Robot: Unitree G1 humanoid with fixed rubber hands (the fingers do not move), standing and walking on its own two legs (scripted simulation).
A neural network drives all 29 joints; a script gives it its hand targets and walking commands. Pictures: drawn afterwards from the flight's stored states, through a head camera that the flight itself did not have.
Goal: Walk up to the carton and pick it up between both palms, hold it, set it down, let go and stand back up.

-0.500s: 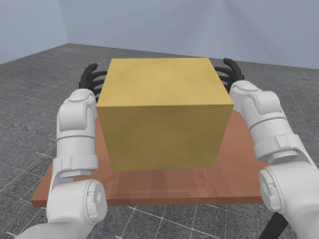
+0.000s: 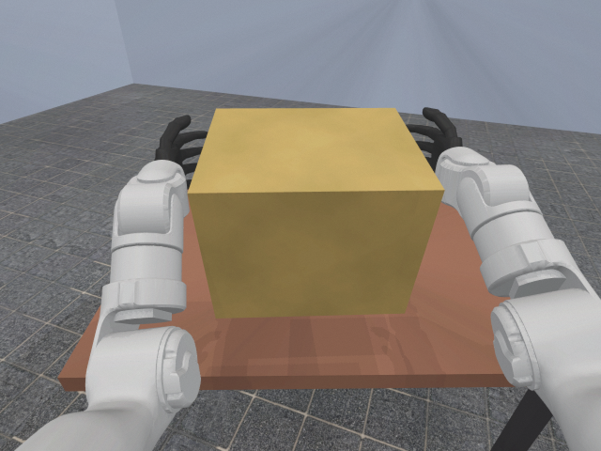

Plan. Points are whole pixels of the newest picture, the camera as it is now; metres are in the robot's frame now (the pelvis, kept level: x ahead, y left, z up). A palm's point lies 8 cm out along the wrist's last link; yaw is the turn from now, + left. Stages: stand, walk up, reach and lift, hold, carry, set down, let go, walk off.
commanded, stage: hold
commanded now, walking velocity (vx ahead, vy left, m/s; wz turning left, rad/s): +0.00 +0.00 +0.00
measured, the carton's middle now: (308, 209) +0.38 +0.00 +0.21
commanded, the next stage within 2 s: set down in 0.74 s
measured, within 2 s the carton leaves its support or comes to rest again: neither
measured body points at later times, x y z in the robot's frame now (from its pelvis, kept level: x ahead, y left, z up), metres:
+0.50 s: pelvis +0.00 +0.00 +0.00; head -0.09 +0.02 +0.44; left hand +0.39 +0.18 +0.27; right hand +0.38 -0.17 +0.28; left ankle +0.02 +0.11 -0.75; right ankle +0.01 -0.12 -0.75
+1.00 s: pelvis +0.00 +0.00 +0.00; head -0.09 +0.01 +0.44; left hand +0.38 +0.19 +0.29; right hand +0.40 -0.16 +0.31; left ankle +0.02 +0.11 -0.75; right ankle +0.01 -0.12 -0.75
